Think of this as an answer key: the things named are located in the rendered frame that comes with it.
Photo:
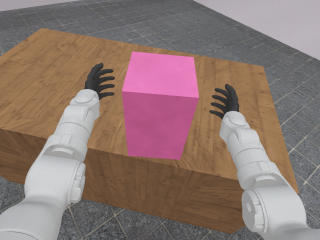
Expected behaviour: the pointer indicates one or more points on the pedestal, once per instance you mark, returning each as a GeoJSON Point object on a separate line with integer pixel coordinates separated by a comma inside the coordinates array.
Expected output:
{"type": "Point", "coordinates": [43, 73]}

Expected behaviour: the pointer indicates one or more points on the robot left upper arm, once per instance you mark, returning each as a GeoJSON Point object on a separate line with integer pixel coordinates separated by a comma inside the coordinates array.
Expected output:
{"type": "Point", "coordinates": [55, 183]}

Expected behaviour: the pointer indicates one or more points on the robot right upper arm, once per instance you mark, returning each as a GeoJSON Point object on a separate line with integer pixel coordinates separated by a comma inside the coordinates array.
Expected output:
{"type": "Point", "coordinates": [276, 213]}

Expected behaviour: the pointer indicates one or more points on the carton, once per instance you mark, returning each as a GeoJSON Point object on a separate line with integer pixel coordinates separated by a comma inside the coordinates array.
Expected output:
{"type": "Point", "coordinates": [160, 96]}

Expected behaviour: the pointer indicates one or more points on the right robot hand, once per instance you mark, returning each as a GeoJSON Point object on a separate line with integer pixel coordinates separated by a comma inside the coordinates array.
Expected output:
{"type": "Point", "coordinates": [231, 103]}

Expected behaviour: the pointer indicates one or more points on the left robot forearm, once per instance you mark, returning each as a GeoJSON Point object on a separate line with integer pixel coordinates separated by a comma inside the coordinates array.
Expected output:
{"type": "Point", "coordinates": [73, 130]}

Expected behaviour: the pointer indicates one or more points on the right robot forearm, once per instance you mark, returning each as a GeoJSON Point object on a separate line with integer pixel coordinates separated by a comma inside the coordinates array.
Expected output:
{"type": "Point", "coordinates": [252, 163]}

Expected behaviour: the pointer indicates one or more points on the left robot hand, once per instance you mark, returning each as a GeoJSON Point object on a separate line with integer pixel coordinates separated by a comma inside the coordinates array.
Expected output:
{"type": "Point", "coordinates": [93, 80]}

